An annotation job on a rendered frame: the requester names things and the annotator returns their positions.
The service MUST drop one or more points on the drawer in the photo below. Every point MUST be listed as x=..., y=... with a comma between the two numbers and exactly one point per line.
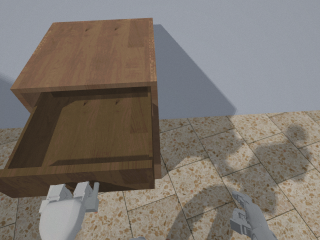
x=92, y=135

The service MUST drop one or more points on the left robot hand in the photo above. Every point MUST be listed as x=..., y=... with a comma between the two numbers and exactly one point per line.
x=62, y=219

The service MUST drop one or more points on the handle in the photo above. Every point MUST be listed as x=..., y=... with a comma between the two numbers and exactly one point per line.
x=91, y=203

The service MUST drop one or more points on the cabinet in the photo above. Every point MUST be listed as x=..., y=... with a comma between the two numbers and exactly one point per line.
x=94, y=54

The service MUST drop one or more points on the right robot hand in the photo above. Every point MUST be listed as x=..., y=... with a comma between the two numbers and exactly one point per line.
x=244, y=222

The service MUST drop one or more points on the robot right forearm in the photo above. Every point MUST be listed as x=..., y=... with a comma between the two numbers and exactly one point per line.
x=262, y=233

